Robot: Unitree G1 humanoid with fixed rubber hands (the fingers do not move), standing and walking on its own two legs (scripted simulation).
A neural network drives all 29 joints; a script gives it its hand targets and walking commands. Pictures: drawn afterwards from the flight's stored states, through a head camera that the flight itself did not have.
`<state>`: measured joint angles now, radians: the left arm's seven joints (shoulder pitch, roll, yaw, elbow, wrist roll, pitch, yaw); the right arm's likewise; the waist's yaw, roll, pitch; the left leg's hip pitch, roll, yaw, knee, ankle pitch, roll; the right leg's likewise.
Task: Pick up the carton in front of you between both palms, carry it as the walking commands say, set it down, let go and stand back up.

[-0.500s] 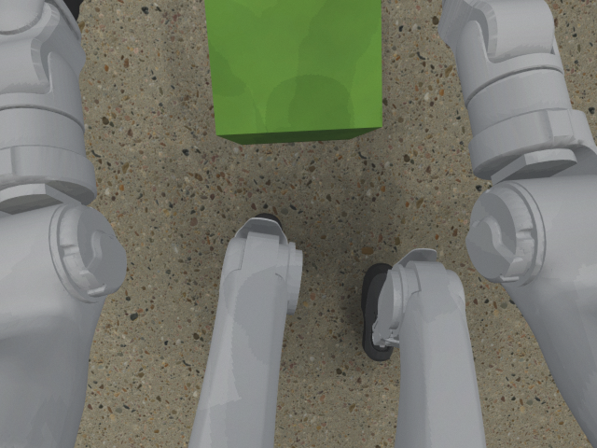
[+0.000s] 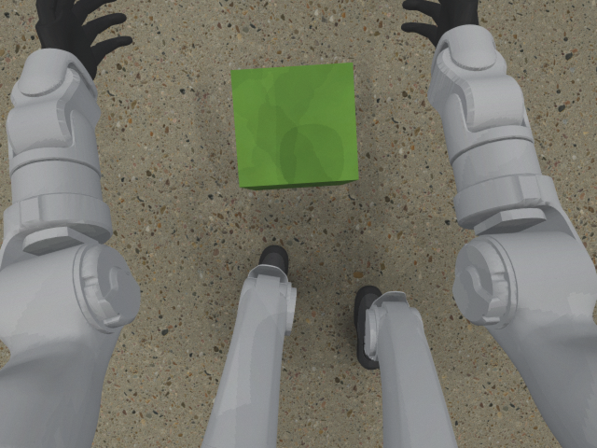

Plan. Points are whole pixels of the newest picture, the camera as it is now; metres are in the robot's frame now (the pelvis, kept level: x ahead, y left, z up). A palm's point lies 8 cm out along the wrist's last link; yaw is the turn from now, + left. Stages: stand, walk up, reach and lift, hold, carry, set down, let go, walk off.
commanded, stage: set down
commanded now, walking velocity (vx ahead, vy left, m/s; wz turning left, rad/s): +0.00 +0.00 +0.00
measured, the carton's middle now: (295, 137) +0.50 +0.11 -0.48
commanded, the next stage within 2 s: let go in 0.04 s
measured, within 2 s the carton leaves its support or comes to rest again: neither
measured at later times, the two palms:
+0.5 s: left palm (8, 151) +0.37 +0.31 +0.01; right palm (561, 160) +0.44 -0.10 +0.00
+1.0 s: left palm out of the picture +0.24 +0.23 +0.10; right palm out of the picture +0.30 -0.22 +0.10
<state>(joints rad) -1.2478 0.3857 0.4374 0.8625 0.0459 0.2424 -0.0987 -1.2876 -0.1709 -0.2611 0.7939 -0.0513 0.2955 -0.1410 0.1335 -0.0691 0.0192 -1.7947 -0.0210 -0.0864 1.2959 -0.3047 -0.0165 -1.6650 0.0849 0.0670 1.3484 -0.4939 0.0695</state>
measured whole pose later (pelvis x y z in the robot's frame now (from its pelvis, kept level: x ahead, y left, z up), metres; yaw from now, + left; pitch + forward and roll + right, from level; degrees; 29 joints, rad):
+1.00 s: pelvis +0.09 -0.02 +0.17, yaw +4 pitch +5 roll +1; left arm 0.22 0.20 0.05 0.42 -0.01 0.02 -0.07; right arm 0.13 -0.18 -0.07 0.49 -0.03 0.01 0.02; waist 0.03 -0.01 0.05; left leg -0.35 -0.02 -0.07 0.43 -0.17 -0.02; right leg -0.24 0.01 0.08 0.47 -0.32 0.00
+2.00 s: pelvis +0.12 +0.01 +0.17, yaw +2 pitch +0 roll +0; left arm 0.21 0.36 0.04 0.70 0.04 0.01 0.02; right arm 0.15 -0.31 -0.05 0.81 -0.04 0.00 -0.02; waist -0.01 -0.05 0.01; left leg -0.26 -0.02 -0.02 0.54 -0.29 0.01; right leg -0.11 0.00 0.10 0.48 -0.37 0.03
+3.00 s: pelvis +0.09 +0.00 +0.18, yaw +3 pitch -2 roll +0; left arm 0.19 0.39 0.01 0.93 0.03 -0.01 0.02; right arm 0.11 -0.36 -0.02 1.02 -0.02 0.00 -0.01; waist 0.00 -0.03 0.04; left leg -0.20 -0.01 -0.04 0.43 -0.20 0.00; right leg -0.05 0.00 0.08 0.38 -0.29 0.03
